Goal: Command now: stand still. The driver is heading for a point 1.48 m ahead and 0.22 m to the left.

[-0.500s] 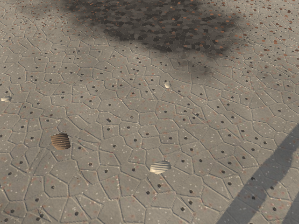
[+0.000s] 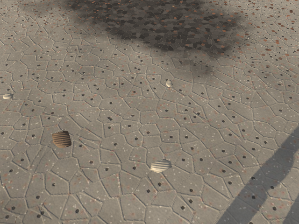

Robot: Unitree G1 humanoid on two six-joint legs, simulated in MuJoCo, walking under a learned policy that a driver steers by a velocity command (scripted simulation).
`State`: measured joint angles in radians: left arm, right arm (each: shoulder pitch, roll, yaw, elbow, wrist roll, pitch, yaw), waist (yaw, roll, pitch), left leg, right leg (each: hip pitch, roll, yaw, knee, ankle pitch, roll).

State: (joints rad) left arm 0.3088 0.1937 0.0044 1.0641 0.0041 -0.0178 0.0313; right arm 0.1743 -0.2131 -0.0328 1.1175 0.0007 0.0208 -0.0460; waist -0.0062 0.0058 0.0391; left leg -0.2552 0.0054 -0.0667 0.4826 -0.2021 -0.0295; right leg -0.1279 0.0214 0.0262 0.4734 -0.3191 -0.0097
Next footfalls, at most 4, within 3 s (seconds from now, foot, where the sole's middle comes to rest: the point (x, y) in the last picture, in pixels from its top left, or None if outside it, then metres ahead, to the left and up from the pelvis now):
1.20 right None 0.46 -0.11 -0.77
1.78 left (126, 175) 0.75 0.14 -0.77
2.30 right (143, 119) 1.11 0.06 -0.77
2.78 left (105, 92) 1.34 0.31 -0.77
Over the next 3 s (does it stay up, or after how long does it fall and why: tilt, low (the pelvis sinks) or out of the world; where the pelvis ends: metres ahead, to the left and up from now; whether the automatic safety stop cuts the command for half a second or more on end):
stays up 1.29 0.21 0.01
